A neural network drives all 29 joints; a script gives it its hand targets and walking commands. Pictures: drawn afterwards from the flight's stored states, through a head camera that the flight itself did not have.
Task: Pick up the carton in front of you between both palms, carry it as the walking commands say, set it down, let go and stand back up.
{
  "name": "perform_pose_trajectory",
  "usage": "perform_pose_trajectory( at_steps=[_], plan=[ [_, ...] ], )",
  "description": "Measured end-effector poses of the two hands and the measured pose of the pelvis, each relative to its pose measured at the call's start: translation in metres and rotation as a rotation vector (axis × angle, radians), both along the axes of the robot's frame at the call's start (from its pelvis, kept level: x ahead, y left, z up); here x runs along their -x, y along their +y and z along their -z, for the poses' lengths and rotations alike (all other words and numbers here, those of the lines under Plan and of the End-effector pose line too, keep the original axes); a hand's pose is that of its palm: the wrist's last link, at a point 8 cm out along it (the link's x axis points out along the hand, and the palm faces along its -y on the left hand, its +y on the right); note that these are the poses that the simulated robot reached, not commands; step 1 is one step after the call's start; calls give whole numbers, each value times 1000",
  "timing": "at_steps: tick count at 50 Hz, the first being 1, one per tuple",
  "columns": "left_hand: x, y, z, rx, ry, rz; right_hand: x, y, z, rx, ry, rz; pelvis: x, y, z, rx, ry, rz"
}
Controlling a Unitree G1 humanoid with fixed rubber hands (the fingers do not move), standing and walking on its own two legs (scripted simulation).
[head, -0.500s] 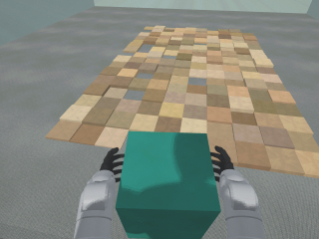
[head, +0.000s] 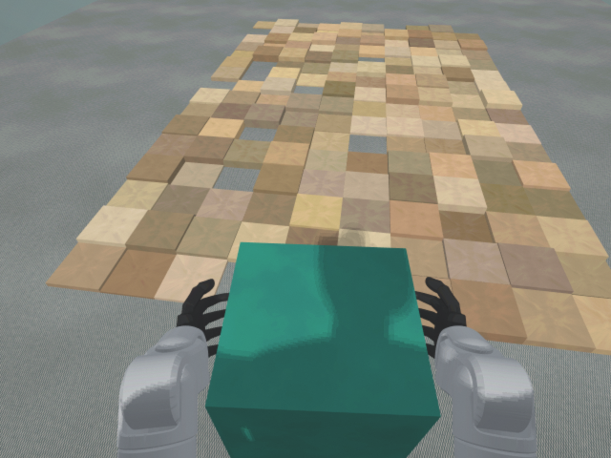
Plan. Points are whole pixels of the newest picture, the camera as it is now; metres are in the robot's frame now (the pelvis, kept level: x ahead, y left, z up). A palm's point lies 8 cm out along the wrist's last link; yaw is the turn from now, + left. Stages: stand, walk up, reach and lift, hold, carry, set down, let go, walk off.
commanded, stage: carry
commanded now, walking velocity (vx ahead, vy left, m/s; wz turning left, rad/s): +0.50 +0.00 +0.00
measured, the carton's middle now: (317, 364) +0.27 +0.00 +0.01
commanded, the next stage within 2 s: none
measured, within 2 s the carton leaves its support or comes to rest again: neither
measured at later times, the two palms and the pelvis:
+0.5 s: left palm (236, 134) +0.62 +0.13 +0.15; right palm (407, 128) +0.64 -0.17 +0.15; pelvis +0.30 -0.04 +0.00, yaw +1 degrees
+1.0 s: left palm (250, 63) +1.03 +0.15 +0.12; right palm (367, 60) +1.02 -0.15 +0.13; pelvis +0.63 +0.01 -0.01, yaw +1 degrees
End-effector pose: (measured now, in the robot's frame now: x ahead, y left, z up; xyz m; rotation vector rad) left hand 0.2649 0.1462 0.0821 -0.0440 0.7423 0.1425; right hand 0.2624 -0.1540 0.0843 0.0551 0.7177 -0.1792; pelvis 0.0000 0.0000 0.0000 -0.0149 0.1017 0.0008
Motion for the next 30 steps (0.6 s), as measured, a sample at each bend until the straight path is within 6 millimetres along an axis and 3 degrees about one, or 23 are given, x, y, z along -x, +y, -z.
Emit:
perform_pose_trajectory(
  at_steps=[4, 8, 11, 15, 18, 24, 30],
  plan=[
    [-56, -17, -1, -8, -30, 7, -55, -17, 0, -17, -30, 15, -51, -14, 8, -4, -12, -4],
    [-113, -31, 7, -20, -64, -17, -119, -31, 12, -35, -64, -6, -107, -33, 28, 3, -38, -32],
    [-143, -33, 9, -21, -31, -51, -160, -33, 13, -39, -30, -38, -137, -43, 22, -6, -32, -53],
    [-183, -29, -11, -10, -54, -107, -213, -28, -6, -63, -53, -64, -178, -51, 7, -26, -18, -58],
    [-223, -26, -34, 1, -124, -133, -257, -24, -28, -75, -122, -75, -212, -52, 0, -40, -11, -49],
    [-331, -19, -68, -39, -200, -84, -357, -17, -62, -29, -202, -82, -289, -41, 2, -36, -15, -25],
    [-457, -6, -63, -53, -159, -2, -470, -6, -67, 53, -161, -73, -381, -20, 25, -11, -34, 0]
  ],
)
